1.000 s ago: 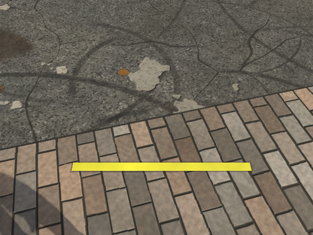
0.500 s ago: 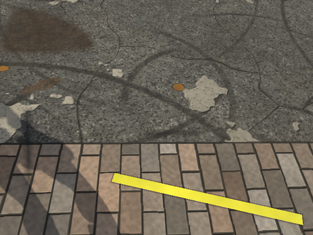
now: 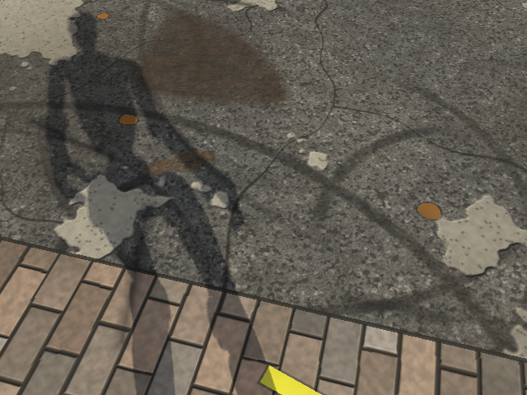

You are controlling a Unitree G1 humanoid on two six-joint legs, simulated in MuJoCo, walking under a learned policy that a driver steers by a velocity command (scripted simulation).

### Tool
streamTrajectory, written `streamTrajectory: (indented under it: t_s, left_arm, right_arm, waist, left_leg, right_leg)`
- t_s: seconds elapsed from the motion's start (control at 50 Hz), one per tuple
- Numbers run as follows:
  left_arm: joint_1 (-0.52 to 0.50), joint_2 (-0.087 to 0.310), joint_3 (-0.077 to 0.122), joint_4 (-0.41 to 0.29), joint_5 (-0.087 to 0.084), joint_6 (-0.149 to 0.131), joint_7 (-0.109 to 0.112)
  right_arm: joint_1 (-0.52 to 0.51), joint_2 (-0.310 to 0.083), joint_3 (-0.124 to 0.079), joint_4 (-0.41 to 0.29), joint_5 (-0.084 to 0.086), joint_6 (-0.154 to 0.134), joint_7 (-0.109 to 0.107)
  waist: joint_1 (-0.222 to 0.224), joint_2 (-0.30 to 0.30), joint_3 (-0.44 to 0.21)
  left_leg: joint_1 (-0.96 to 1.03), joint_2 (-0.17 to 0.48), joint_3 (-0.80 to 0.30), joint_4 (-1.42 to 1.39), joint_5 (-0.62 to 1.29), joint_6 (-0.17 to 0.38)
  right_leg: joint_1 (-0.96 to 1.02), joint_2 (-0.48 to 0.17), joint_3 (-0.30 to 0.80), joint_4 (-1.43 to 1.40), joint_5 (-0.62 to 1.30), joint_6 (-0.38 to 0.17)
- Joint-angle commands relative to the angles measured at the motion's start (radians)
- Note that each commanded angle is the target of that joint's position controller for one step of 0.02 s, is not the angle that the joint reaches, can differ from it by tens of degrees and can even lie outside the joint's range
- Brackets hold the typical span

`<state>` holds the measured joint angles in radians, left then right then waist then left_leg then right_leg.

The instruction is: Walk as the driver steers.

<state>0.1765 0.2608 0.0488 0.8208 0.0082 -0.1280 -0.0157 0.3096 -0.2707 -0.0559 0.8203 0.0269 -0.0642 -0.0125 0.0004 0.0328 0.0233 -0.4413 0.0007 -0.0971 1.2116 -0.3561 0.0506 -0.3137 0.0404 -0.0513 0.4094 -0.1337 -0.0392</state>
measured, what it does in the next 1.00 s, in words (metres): walks ahead: left foot, then right foot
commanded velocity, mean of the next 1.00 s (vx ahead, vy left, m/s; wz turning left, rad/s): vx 0.50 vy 0.00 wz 0.08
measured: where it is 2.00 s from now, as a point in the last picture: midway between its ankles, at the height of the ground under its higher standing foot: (252, 208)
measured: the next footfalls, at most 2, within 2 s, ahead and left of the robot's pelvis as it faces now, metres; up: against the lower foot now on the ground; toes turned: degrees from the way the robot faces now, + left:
left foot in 0.34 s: +0.34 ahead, +0.17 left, +0.00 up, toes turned +5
right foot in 0.90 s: +0.68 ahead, -0.04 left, +0.00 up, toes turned +0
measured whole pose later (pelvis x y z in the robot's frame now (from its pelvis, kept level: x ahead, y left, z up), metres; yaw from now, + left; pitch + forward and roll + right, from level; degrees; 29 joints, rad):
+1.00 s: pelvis +0.55 +0.04 -0.01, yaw +2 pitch +2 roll +0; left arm 0.09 0.26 0.04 0.80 -0.01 -0.10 -0.04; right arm 0.38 -0.26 -0.04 0.91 0.03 -0.08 0.00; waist -0.03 0.01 0.03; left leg -0.25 0.00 -0.05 1.10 -0.46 0.04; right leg -0.44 0.02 -0.06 0.55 -0.15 -0.07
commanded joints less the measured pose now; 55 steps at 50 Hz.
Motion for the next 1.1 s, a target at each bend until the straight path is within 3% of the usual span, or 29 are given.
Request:
streamTrajectory:
  t_s: [0.02,0.1,0.18,0.26,0.3,0.32,0.34,0.36,0.38,0.4,0.42,0.44,0.46,0.48,0.56,0.68,0.8,0.86,0.88,0.9,0.92,0.94,0.96,0.98,1.0,1.02,1.04,1.06,1.1]
  left_arm:
    - [0.050,0.079,0.018,-0.011,-0.001,-0.013,-0.008]
    - [0.081,0.138,0.034,0.018,-0.015,-0.011,-0.003]
    - [0.127,0.168,0.035,0.037,-0.028,0.008,0.001]
    - [0.186,0.188,0.036,0.070,-0.041,0.028,0.001]
    - [0.172,0.200,0.037,0.075,-0.042,0.041,0.004]
    - [0.164,0.193,0.033,0.074,-0.040,0.047,0.006]
    - [0.166,0.159,0.019,0.068,-0.029,0.048,0.009]
    - [0.218,0.076,-0.010,0.032,-0.007,0.035,0.009]
    - [0.260,0.036,-0.024,0.036,-0.018,0.014,0.007]
    - [0.203,0.141,0.004,0.027,-0.045,0.000,0.001]
    - [0.130,0.153,0.007,0.005,-0.053,-0.003,0.000]
    - [0.098,0.138,0.007,0.003,-0.037,0.001,0.005]
    - [0.099,0.131,0.013,0.005,-0.024,0.013,0.008]
    - [0.117,0.114,0.012,0.010,-0.022,0.027,0.007]
    - [0.068,0.081,0.012,-0.006,-0.013,0.056,0.013]
    - [-0.138,0.047,0.001,-0.065,-0.014,0.043,-0.002]
    - [-0.286,0.050,-0.007,-0.132,-0.026,0.025,-0.036]
    - [-0.231,0.081,0.004,-0.129,-0.024,0.017,-0.046]
    - [-0.146,0.105,0.018,-0.107,-0.022,0.017,-0.042]
    - [0.019,0.151,0.042,-0.056,-0.020,0.018,-0.033]
    - [0.212,0.227,0.063,-0.018,-0.009,0.021,-0.020]
    - [0.267,0.284,0.075,0.005,-0.010,0.026,-0.024]
    - [0.263,0.186,0.050,0.004,-0.021,0.028,-0.022]
    - [0.172,0.153,0.039,-0.011,-0.022,0.027,-0.017]
    - [0.087,0.131,0.030,-0.027,-0.019,0.028,-0.016]
    - [0.042,0.107,0.024,-0.033,-0.010,0.026,-0.019]
    - [0.024,0.087,0.018,-0.031,0.002,0.021,-0.021]
    - [0.019,0.080,0.017,-0.026,0.001,0.017,-0.024]
    - [0.038,0.101,0.023,-0.007,-0.006,0.008,-0.021]
  right_arm:
    - [0.040,-0.024,-0.007,-0.065,0.000,-0.006,0.005]
    - [-0.090,-0.014,0.011,-0.123,-0.023,-0.011,0.010]
    - [-0.222,-0.014,0.022,-0.156,-0.015,-0.025,0.027]
    - [-0.309,-0.048,0.015,-0.202,-0.004,-0.028,0.041]
    - [-0.263,-0.074,0.002,-0.199,-0.008,-0.032,0.046]
    - [-0.165,-0.103,-0.017,-0.169,-0.014,-0.032,0.042]
    - [0.005,-0.159,-0.046,-0.122,-0.016,-0.030,0.033]
    - [0.156,-0.269,-0.072,-0.105,-0.036,-0.022,0.023]
    - [0.186,-0.265,-0.067,-0.095,-0.023,-0.021,0.029]
    - [0.137,-0.187,-0.043,-0.101,-0.019,-0.027,0.035]
    - [0.062,-0.146,-0.030,-0.116,-0.018,-0.029,0.037]
    - [-0.009,-0.118,-0.021,-0.123,-0.023,-0.032,0.043]
    - [-0.053,-0.089,-0.014,-0.129,-0.028,-0.036,0.046]
    - [-0.071,-0.081,-0.013,-0.125,-0.030,-0.041,0.049]
    - [-0.024,-0.106,-0.024,-0.078,-0.029,-0.057,0.039]
    - [0.069,-0.130,-0.026,-0.017,-0.021,-0.040,0.012]
    - [0.154,-0.144,-0.030,0.051,-0.013,-0.016,0.003]
    - [0.125,-0.164,-0.036,0.058,-0.011,-0.004,-0.002]
    - [0.104,-0.172,-0.038,0.055,-0.012,0.001,-0.003]
    - [0.091,-0.156,-0.030,0.050,-0.016,0.006,-0.005]
    - [0.097,-0.127,-0.014,0.024,-0.033,0.004,-0.007]
    - [0.251,0.026,0.029,0.029,-0.029,-0.020,0.011]
    - [0.174,-0.088,0.004,0.039,-0.003,-0.043,0.015]
    - [0.061,-0.141,-0.013,0.000,0.020,-0.055,0.017]
    - [0.001,-0.134,-0.011,-0.015,0.014,-0.058,0.010]
    - [-0.019,-0.124,-0.016,-0.019,-0.005,-0.053,0.004]
    - [0.006,-0.109,-0.019,-0.014,-0.012,-0.041,0.003]
    - [0.030,-0.087,-0.018,-0.006,-0.012,-0.029,0.001]
    - [0.027,-0.062,-0.015,-0.009,-0.015,-0.011,-0.002]
  waist:
    - [-0.010,-0.096,-0.045]
    - [0.004,-0.072,-0.009]
    - [0.049,-0.091,0.007]
    - [0.063,-0.114,0.025]
    - [0.015,-0.119,0.003]
    - [-0.039,-0.109,-0.052]
    - [-0.110,-0.074,-0.153]
    - [-0.127,0.131,-0.299]
    - [-0.104,0.279,-0.383]
    - [-0.103,0.171,-0.275]
    - [-0.079,0.120,-0.177]
    - [-0.047,0.044,-0.118]
    - [-0.014,0.046,-0.090]
    - [0.009,0.060,-0.080]
    - [0.021,0.021,-0.034]
    - [-0.044,0.022,0.020]
    - [-0.083,0.027,0.069]
    - [-0.034,0.057,0.023]
    - [0.017,0.070,-0.034]
    - [0.093,0.057,-0.135]
    - [0.154,-0.048,-0.286]
    - [0.073,-0.320,-0.434]
    - [0.123,-0.220,-0.403]
    - [0.108,-0.176,-0.232]
    - [0.071,-0.081,-0.144]
    - [0.040,-0.066,-0.088]
    - [0.004,-0.089,-0.078]
    - [-0.013,-0.099,-0.073]
    - [-0.026,-0.098,-0.046]
  left_leg:
    - [-0.174,0.103,-0.023,-0.040,0.049,0.000]
    - [-0.236,0.139,0.020,-0.265,0.179,-0.022]
    - [-0.149,0.101,0.085,-0.507,0.345,-0.030]
    - [-0.126,0.077,0.095,-0.618,0.301,-0.003]
    - [-0.027,0.047,0.121,-0.676,0.262,0.027]
    - [0.115,0.014,0.147,-0.702,0.254,0.047]
    - [0.346,0.037,0.114,-0.698,0.258,0.081]
    - [0.692,0.295,-0.255,-0.721,0.203,0.196]
    - [0.804,0.409,-0.634,-0.898,0.074,0.287]
    - [0.719,0.382,-0.567,-0.918,0.031,0.248]
    - [0.592,0.345,-0.414,-0.921,0.099,0.215]
    - [0.463,0.298,-0.307,-0.947,0.192,0.198]
    - [0.378,0.260,-0.233,-0.978,0.255,0.183]
    - [0.322,0.238,-0.188,-1.010,0.287,0.180]
    - [0.295,0.216,-0.076,-1.067,0.447,0.196]
    - [0.351,0.188,0.018,-1.093,0.410,0.153]
    - [0.519,0.251,0.010,-1.024,0.437,0.144]
    - [0.557,0.260,0.018,-0.929,0.667,0.117]
    - [0.547,0.239,0.039,-0.832,0.847,0.102]
    - [0.481,0.187,0.078,-0.647,0.920,0.075]
    - [0.250,0.127,0.116,-0.329,0.629,0.039]
    - [-0.163,-0.065,0.073,0.021,-0.146,-0.027]
    - [-0.278,-0.030,-0.058,0.128,-0.211,-0.009]
    - [-0.340,0.024,-0.028,0.130,-0.124,0.004]
    - [-0.301,0.079,0.005,0.079,-0.026,0.004]
    - [-0.256,0.108,0.014,0.023,0.028,-0.003]
    - [-0.185,0.135,0.005,-0.014,0.064,-0.004]
    - [-0.149,0.141,0.008,-0.043,0.079,-0.009]
    - [-0.155,0.151,0.024,-0.101,0.107,-0.025]
  right_leg:
    - [0.166,-0.271,0.293,-0.253,0.047,-0.194]
    - [0.163,-0.279,0.205,-0.300,0.143,-0.214]
    - [0.150,-0.235,0.100,-0.280,0.157,-0.168]
    - [0.244,-0.292,0.122,-0.234,0.111,-0.140]
    - [0.269,-0.301,0.113,-0.154,0.202,-0.115]
    - [0.256,-0.266,0.076,-0.028,0.344,-0.092]
    - [0.167,-0.211,0.024,0.192,0.373,-0.057]
    - [-0.156,-0.099,-0.038,0.594,0.069,0.008]
    - [-0.390,-0.003,0.075,0.827,-0.422,0.021]
    - [-0.488,-0.068,0.144,0.917,-0.390,0.002]
    - [-0.498,-0.117,0.121,0.898,-0.296,-0.014]
    - [-0.454,-0.154,0.111,0.842,-0.213,-0.011]
    - [-0.398,-0.183,0.119,0.781,-0.158,-0.008]
    - [-0.344,-0.194,0.120,0.752,-0.124,-0.002]
    - [-0.382,-0.190,0.111,0.629,0.004,0.027]
    - [-0.397,-0.151,0.075,0.288,0.258,0.032]
    - [-0.431,-0.118,0.057,0.138,0.172,-0.005]
    - [-0.293,-0.074,0.021,0.103,0.069,-0.046]
    - [-0.157,-0.036,-0.012,0.089,0.063,-0.066]
    - [0.076,-0.022,-0.020,0.087,0.097,-0.098]
    - [0.409,-0.210,0.194,0.120,0.139,-0.166]
    - [0.763,-0.440,0.691,0.015,-0.070,-0.334]
    - [0.732,-0.419,0.772,-0.089,-0.208,-0.298]
    - [0.584,-0.386,0.614,-0.114,-0.182,-0.246]
    - [0.418,-0.350,0.495,-0.142,-0.078,-0.219]
    - [0.290,-0.319,0.417,-0.170,0.018,-0.213]
    - [0.214,-0.287,0.359,-0.199,0.066,-0.202]
    - [0.173,-0.267,0.319,-0.228,0.082,-0.203]
    - [0.125,-0.260,0.257,-0.264,0.149,-0.215]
